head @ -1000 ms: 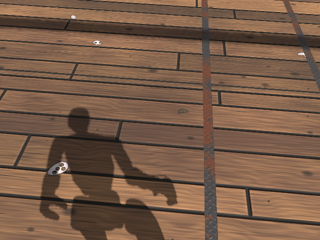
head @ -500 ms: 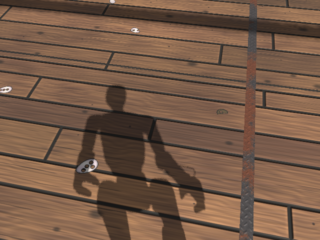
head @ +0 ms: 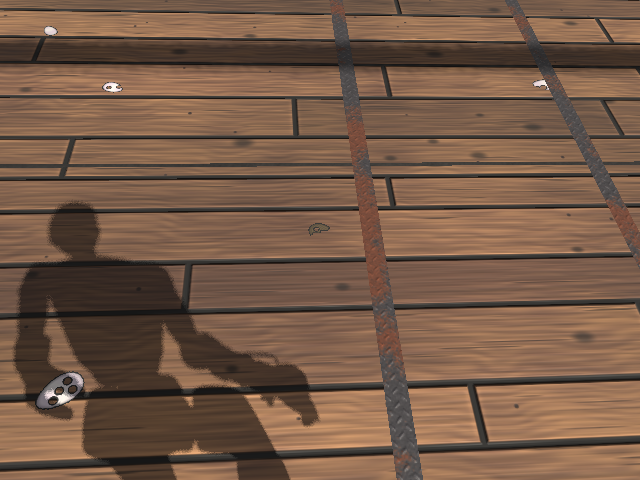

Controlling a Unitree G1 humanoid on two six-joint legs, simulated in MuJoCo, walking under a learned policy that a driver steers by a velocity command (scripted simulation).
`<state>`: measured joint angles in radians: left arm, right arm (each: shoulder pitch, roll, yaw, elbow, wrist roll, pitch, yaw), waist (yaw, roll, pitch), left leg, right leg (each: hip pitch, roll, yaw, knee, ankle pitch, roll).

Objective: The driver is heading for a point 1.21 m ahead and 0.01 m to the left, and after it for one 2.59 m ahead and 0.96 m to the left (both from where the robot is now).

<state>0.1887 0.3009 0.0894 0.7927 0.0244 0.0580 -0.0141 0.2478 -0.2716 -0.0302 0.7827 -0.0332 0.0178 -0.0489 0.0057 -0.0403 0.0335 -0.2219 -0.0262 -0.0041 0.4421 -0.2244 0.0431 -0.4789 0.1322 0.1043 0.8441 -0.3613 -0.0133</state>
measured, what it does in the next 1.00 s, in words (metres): walks ahead: right foot, then left foot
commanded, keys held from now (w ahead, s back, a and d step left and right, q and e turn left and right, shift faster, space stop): w+e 0.22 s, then w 0.18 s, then w+q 0.60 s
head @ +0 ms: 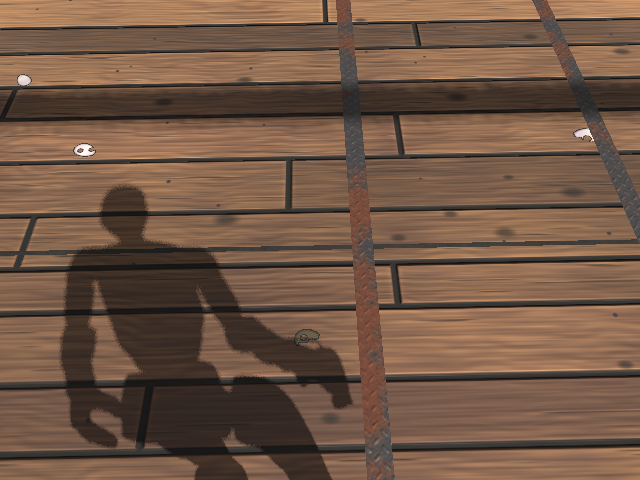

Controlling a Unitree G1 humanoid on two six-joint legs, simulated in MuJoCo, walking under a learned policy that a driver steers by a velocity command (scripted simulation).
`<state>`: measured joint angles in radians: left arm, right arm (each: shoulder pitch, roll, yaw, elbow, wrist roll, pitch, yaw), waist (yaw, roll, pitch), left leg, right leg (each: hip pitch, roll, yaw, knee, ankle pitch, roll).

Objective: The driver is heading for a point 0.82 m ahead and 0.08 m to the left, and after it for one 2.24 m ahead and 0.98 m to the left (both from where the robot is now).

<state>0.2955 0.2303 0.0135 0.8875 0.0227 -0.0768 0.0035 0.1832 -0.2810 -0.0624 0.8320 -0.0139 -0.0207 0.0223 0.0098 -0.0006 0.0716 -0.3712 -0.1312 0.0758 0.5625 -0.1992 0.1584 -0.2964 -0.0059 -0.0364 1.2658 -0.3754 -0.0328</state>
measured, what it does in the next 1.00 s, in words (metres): walks ahead, turning left: right foot, then left foot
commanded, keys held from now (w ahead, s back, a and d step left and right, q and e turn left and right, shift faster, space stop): w+q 0.38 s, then q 0.04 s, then no key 0.58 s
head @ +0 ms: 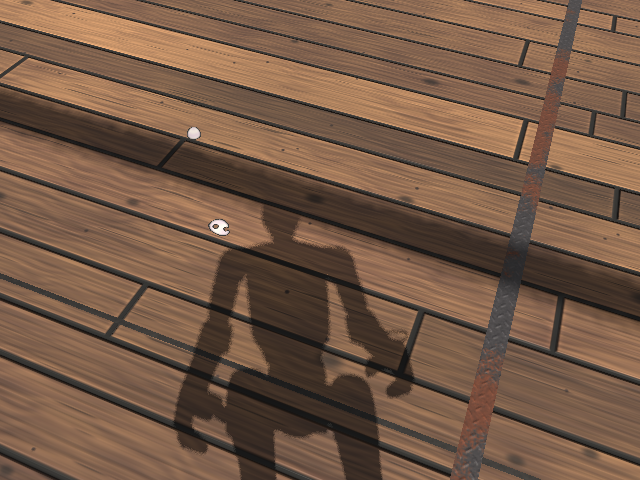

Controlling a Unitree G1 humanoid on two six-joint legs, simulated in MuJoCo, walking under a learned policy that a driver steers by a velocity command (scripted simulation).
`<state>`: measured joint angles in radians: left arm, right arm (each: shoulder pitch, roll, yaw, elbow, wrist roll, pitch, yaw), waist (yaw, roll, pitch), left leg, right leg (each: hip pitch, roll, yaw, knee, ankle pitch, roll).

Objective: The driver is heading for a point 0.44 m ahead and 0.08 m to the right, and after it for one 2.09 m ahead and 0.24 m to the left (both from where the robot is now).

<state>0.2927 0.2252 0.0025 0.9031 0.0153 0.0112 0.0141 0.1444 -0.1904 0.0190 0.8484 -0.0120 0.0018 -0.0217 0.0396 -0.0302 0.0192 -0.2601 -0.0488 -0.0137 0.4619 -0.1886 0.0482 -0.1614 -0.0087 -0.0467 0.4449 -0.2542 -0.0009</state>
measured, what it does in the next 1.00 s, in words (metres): walks ahead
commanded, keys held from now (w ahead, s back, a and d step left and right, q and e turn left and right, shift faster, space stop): no key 0.50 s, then w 0.36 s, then w+e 0.14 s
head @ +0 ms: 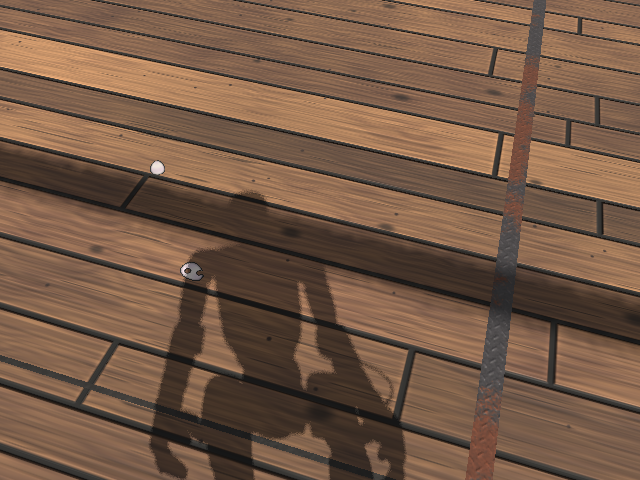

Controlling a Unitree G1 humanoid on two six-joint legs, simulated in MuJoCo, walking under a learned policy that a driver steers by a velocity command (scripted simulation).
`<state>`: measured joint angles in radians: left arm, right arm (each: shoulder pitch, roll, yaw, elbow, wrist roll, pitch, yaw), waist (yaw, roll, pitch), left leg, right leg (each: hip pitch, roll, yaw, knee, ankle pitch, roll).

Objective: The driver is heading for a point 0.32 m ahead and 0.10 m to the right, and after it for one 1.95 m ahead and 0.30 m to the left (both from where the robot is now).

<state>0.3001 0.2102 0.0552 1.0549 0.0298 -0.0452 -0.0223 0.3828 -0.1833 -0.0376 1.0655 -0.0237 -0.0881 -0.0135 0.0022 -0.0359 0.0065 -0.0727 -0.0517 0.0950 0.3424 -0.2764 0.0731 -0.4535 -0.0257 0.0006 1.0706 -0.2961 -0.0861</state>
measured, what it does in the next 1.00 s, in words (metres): walks ahead: right foot, then left foot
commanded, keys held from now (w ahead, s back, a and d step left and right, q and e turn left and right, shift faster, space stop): w+e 0.22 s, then w+q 0.76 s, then q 0.02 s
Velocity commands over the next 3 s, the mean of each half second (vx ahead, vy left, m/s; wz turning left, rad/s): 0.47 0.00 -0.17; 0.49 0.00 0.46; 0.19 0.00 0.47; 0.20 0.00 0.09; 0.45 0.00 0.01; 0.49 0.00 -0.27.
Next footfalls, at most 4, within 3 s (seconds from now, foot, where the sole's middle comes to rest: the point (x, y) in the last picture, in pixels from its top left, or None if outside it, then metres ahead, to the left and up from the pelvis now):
0.30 right None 0.31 -0.09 -0.78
0.84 left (312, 443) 0.60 0.02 -0.78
1.32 right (335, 326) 0.90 -0.03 -0.78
1.72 left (282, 392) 0.72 0.09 -0.78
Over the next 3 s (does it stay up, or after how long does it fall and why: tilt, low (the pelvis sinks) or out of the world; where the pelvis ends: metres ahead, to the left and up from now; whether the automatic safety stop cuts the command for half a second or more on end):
stays up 1.24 0.23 0.00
